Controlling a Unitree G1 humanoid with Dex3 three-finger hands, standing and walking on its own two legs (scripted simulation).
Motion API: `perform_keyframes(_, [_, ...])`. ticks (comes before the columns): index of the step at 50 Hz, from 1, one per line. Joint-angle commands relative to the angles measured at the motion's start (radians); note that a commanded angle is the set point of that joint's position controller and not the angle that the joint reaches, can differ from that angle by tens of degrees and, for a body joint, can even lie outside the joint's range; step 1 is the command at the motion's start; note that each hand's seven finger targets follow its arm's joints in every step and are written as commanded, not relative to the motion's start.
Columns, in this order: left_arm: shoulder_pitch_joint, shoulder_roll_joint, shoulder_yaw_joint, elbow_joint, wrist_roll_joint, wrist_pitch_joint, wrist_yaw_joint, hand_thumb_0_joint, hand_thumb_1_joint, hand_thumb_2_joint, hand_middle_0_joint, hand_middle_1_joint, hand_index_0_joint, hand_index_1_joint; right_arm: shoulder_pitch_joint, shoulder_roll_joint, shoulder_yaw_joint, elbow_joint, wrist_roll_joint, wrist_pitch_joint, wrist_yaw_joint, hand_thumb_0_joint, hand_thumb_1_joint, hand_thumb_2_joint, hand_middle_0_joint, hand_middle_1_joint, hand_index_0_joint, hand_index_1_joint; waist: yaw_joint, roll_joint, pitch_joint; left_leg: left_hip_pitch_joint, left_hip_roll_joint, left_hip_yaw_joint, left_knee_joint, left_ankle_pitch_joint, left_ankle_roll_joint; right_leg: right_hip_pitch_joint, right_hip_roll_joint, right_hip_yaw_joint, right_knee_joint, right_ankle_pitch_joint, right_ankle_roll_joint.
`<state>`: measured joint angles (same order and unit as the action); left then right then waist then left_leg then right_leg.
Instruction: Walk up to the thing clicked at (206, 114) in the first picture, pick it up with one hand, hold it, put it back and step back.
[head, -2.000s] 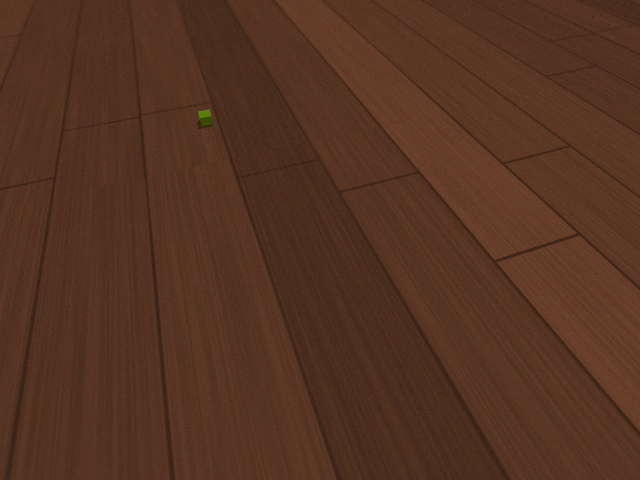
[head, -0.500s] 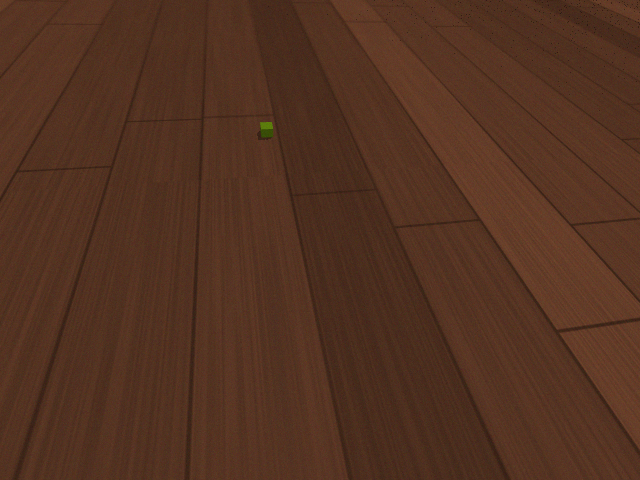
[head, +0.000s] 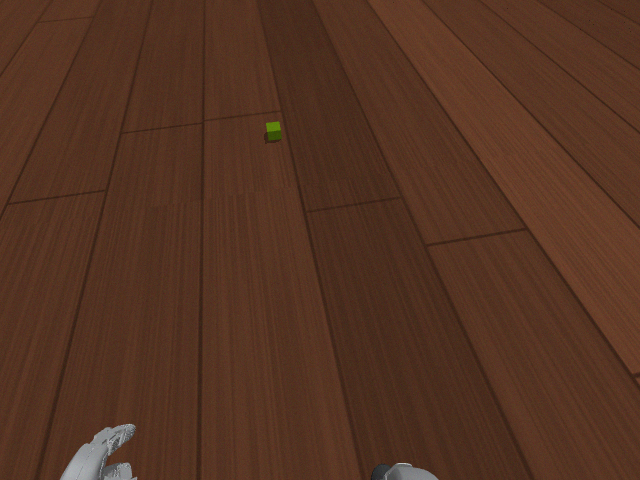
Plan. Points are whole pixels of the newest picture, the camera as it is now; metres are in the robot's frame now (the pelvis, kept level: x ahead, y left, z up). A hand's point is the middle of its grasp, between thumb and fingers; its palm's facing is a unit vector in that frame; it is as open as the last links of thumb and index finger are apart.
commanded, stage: walk up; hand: left
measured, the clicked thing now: (273, 130) +1.80 +0.21 -0.72
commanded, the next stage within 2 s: none
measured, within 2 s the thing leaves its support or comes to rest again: neither
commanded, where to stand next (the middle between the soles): +1.45 -0.01 m, yaw +2 degrees
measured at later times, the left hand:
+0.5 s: hand (129, 369) +0.33 +0.32 -0.14, palm faces +0.02 -0.94 -0.34, open 7.4 cm
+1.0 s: hand (204, 192) +0.68 +0.24 -0.09, palm faces +0.00 -0.93 -0.37, open 7.3 cm
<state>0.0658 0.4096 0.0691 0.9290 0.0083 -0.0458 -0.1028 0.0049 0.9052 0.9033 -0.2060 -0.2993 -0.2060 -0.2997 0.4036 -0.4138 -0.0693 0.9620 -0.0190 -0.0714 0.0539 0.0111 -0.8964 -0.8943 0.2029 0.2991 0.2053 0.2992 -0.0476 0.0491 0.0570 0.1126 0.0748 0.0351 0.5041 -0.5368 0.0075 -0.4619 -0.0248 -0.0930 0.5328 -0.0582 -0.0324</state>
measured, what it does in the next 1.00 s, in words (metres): walks ahead: left foot, then right foot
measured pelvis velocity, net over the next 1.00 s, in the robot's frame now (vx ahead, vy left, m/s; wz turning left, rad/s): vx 0.58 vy -0.02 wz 0.02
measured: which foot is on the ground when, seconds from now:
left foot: down 0.00-0.00, up 0.02-0.36, down 0.38-0.86, up 0.88-1.00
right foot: down 0.00-0.40, up 0.42-0.80, down 0.82-1.00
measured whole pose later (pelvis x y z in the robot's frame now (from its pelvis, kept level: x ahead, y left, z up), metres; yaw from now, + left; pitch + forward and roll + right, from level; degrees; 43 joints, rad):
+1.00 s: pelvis +0.58 -0.02 +0.02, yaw +1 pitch -3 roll +0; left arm 0.19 0.37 0.04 0.87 -0.01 -0.09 -0.07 0.00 0.90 0.90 -0.21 -0.30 -0.21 -0.30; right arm 0.29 -0.43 -0.05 0.92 0.00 -0.05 0.05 0.01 -0.90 -0.89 0.20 0.30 0.20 0.30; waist 0.00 0.06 0.08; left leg -0.39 0.07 -0.02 1.12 -0.32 0.03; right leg -0.27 -0.02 -0.08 0.52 -0.20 -0.04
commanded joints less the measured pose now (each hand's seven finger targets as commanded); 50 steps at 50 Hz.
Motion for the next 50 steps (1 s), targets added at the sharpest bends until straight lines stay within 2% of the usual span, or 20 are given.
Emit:
perform_keyframes(1, [0.322, 0.379, 0.115, -0.028, -0.009, -0.044, 0.047, 0.0, 0.9, 0.9, -0.2, -0.3, -0.2, -0.3, -0.028, -0.25, -0.044, -0.139, 0.037, -0.046, -0.04, 0.0, -0.9, -0.9, 0.2, 0.3, 0.2, 0.3, 0.204, -0.235, -0.335, -0.848, -0.075, -0.084, 0.849, 0.039, 0.037, 0.881, -0.48, 0.776, -0.215, -0.372, -0.306])
perform_keyframes(3, [0.207, 0.3, 0.082, -0.056, -0.02, -0.052, 0.06, 0.0, 0.9, 0.9, -0.2, -0.3, -0.2, -0.3, -0.127, -0.238, -0.041, -0.124, 0.039, -0.055, -0.027, 0.0, -0.9, -0.9, 0.2, 0.3, 0.2, 0.3, 0.16, -0.119, -0.166, -0.769, -0.017, -0.138, 0.82, 0.186, 0.047, 0.602, -0.358, 0.465, -0.243, -0.161, -0.255])
perform_keyframes(6, [0.125, 0.243, 0.06, -0.066, -0.014, -0.064, 0.061, 0.0, 0.9, 0.9, -0.2, -0.3, -0.2, -0.3, -0.061, -0.195, -0.04, -0.098, 0.016, -0.029, -0.002, 0.0, -0.9, -0.9, 0.2, 0.3, 0.2, 0.3, 0.06, -0.178, -0.032, -0.634, 0.039, -0.107, 0.577, 0.251, 0.032, 0.297, -0.233, 0.206, -0.293, -0.121, -0.172])
perform_keyframes(10, [0.071, 0.274, 0.063, -0.124, 0.004, -0.08, 0.045, 0.0, 0.9, 0.9, -0.2, -0.3, -0.2, -0.3, -0.154, -0.182, -0.049, -0.134, 0.005, -0.017, 0.034, 0.0, -0.9, -0.9, 0.2, 0.3, 0.2, 0.3, 0.054, -0.191, 0.001, -0.588, 0.06, -0.025, 0.26, 0.288, -0.014, 0.173, -0.235, 0.134, -0.362, -0.276, -0.205])
perform_keyframes(15, [0.104, 0.296, 0.061, -0.119, 0.004, -0.073, 0.03, 0.0, 0.9, 0.9, -0.2, -0.3, -0.2, -0.3, -0.21, -0.176, -0.062, -0.138, 0.003, -0.024, 0.041, 0.0, -0.9, -0.9, 0.2, 0.3, 0.2, 0.3, 0.057, -0.154, -0.028, -0.401, 0.029, 0.041, 0.098, 0.49, -0.014, 0.15, -0.216, 0.085, -0.296, -0.356, -0.161])
perform_keyframes(18, [0.138, 0.25, 0.038, -0.12, 0.005, -0.062, 0.04, 0.0, 0.9, 0.9, -0.2, -0.3, -0.2, -0.3, -0.024, -0.241, -0.088, -0.085, -0.013, -0.035, 0.021, 0.0, -0.9, -0.9, 0.2, 0.3, 0.2, 0.3, -0.045, 0.029, -0.127, -0.105, -0.035, 0.056, 0.052, 0.315, 0.038, 0.096, -0.141, 0.007, 0.109, -0.019, -0.112])
perform_keyframes(19, [0.2, 0.183, 0.015, -0.121, -0.005, -0.055, 0.045, 0.0, 0.9, 0.9, -0.2, -0.3, -0.2, -0.3, 0.101, -0.312, -0.111, -0.064, -0.034, -0.042, 0.005, 0.0, -0.9, -0.9, 0.2, 0.3, 0.2, 0.3, -0.103, 0.23, -0.189, 0.039, 0.091, -0.146, -0.05, 0.121, 0.095, -0.047, -0.069, -0.028, 0.46, -0.076, -0.068])
perform_keyframes(20, [0.245, 0.146, 0.005, -0.136, -0.028, -0.052, 0.052, 0.0, 0.9, 0.9, -0.2, -0.3, -0.2, -0.3, 0.101, -0.389, -0.122, -0.101, -0.027, -0.05, -0.008, 0.0, -0.9, -0.9, 0.2, 0.3, 0.2, 0.3, -0.079, 0.328, -0.209, 0.139, 0.353, -0.688, -0.238, 0.047, 0.172, -0.289, 0.091, 0.056, 0.678, -0.466, -0.018])
perform_keyframes(21, [0.214, 0.254, 0.02, -0.117, -0.017, -0.048, 0.069, 0.0, 0.9, 0.9, -0.2, -0.3, -0.2, -0.3, 0.038, -0.406, -0.13, -0.113, 0.017, -0.046, -0.012, 0.0, -0.9, -0.9, 0.2, 0.3, 0.2, 0.3, -0.066, 0.141, -0.21, 0.067, 0.4, -0.771, -0.293, 0.022, 0.236, -0.284, 0.029, 0.188, 0.725, -0.435, -0.038])
perform_keyframes(23, [0.228, 0.258, 0.017, -0.078, -0.023, -0.051, 0.065, 0.0, 0.9, 0.9, -0.2, -0.3, -0.2, -0.3, -0.088, -0.304, -0.087, -0.144, 0.03, -0.047, -0.022, 0.0, -0.9, -0.9, 0.2, 0.3, 0.2, 0.3, 0.01, 0.012, -0.102, -0.07, 0.286, -0.394, -0.217, 0.279, 0.17, -0.227, -0.053, 0.221, 0.668, -0.278, -0.015])
perform_keyframes(25, [0.255, 0.243, 0.022, -0.049, -0.024, -0.042, 0.052, 0.0, 0.9, 0.9, -0.2, -0.3, -0.2, -0.3, -0.123, -0.251, -0.063, -0.147, 0.03, -0.054, -0.023, 0.0, -0.9, -0.9, 0.2, 0.3, 0.2, 0.3, 0.048, 0.08, -0.043, -0.223, 0.222, -0.204, -0.236, 0.436, 0.146, -0.137, -0.092, 0.184, 0.566, -0.251, 0.0])
perform_keyframes(29, [0.199, 0.219, 0.022, -0.078, -0.005, -0.023, 0.021, 0.0, 0.9, 0.9, -0.2, -0.3, -0.2, -0.3, -0.12, -0.26, -0.062, -0.164, 0.023, -0.067, -0.021, 0.0, -0.9, -0.9, 0.2, 0.3, 0.2, 0.3, 0.047, 0.08, -0.001, -0.256, 0.218, -0.112, -0.294, 0.446, 0.194, -0.13, -0.114, 0.128, 0.411, -0.197, 0.037])
perform_keyframes(37, [0.04, 0.176, 0.027, -0.117, -0.001, -0.023, 0.0, 0.0, 0.9, 0.9, -0.2, -0.3, -0.2, -0.3, -0.108, -0.278, -0.067, -0.163, 0.019, -0.047, -0.022, 0.0, -0.9, -0.9, 0.2, 0.3, 0.2, 0.3, 0.023, 0.067, -0.037, -0.222, 0.171, -0.005, -0.214, 0.512, 0.149, 0.075, -0.055, 0.027, 0.05, 0.012, 0.0])
perform_keyframes(40, [0.158, 0.207, 0.048, -0.073, -0.002, -0.028, 0.013, 0.0, 0.9, 0.9, -0.2, -0.3, -0.2, -0.3, -0.115, -0.261, -0.06, -0.169, 0.013, -0.036, -0.036, 0.0, -0.9, -0.9, 0.2, 0.3, 0.2, 0.3, 0.101, -0.018, -0.075, -0.283, 0.152, 0.018, 0.037, 0.596, 0.12, 0.301, -0.029, 0.02, 0.0, -0.063, -0.023])
perform_keyframes(41, [0.277, 0.259, 0.075, -0.041, 0.0, -0.037, 0.027, 0.0, 0.9, 0.9, -0.2, -0.3, -0.2, -0.3, -0.06, -0.21, -0.041, -0.166, 0.006, -0.036, -0.036, 0.0, -0.9, -0.9, 0.2, 0.3, 0.2, 0.3, 0.151, -0.147, -0.161, -0.38, 0.091, 0.048, 0.302, 0.557, 0.087, 0.502, -0.031, 0.071, -0.021, -0.174, -0.044])
perform_keyframes(42, [0.392, 0.344, 0.103, -0.036, 0.008, -0.044, 0.044, 0.0, 0.9, 0.9, -0.2, -0.3, -0.2, -0.3, -0.004, -0.14, -0.015, -0.181, 0.016, -0.036, -0.031, 0.0, -0.9, -0.9, 0.2, 0.3, 0.2, 0.3, 0.181, -0.368, -0.243, -0.551, -0.013, 0.075, 0.575, 0.249, 0.053, 0.652, -0.249, 0.387, -0.114, -0.399, -0.08])
perform_keyframes(43, [0.391, 0.414, 0.109, -0.041, -0.008, -0.046, 0.049, 0.0, 0.9, 0.9, -0.2, -0.3, -0.2, -0.3, -0.024, -0.202, -0.029, -0.178, 0.031, -0.032, -0.033, 0.0, -0.9, -0.9, 0.2, 0.3, 0.2, 0.3, 0.18, -0.387, -0.217, -0.765, -0.104, 0.015, 0.707, 0.032, 0.027, 0.7, -0.411, 0.818, -0.308, -0.445, -0.183])
perform_keyframes(45, [0.262, 0.345, 0.085, -0.077, -0.026, -0.046, 0.059, 0.0, 0.9, 0.9, -0.2, -0.3, -0.2, -0.3, -0.087, -0.243, -0.041, -0.129, 0.034, -0.019, -0.039, 0.0, -0.9, -0.9, 0.2, 0.3, 0.2, 0.3, 0.128, -0.136, -0.077, -0.73, -0.001, -0.146, 0.759, 0.154, 0.031, 0.485, -0.347, 0.572, -0.287, -0.305, -0.16])
perform_keyframes(48, [0.178, 0.248, 0.06, -0.094, -0.019, -0.057, 0.064, 0.0, 0.9, 0.9, -0.2, -0.3, -0.2, -0.3, -0.017, -0.208, -0.034, -0.084, 0.028, -0.004, -0.019, 0.0, -0.9, -0.9, 0.2, 0.3, 0.2, 0.3, 0.052, -0.202, -0.029, -0.638, 0.033, -0.094, 0.598, 0.267, 0.024, 0.306, -0.216, 0.285, -0.294, -0.158, -0.117])
perform_keyframes(50, [0.182, 0.241, 0.055, -0.113, -0.012, -0.066, 0.06, 0.0, 0.9, 0.9, -0.2, -0.3, -0.2, -0.3, -0.035, -0.202, -0.042, -0.084, 0.011, 0.005, -0.003, 0.0, -0.9, -0.9, 0.2, 0.3, 0.2, 0.3, 0.052, -0.185, -0.006, -0.637, 0.04, -0.069, 0.541, 0.307, 0.004, 0.255, -0.21, 0.233, -0.327, -0.182, -0.153])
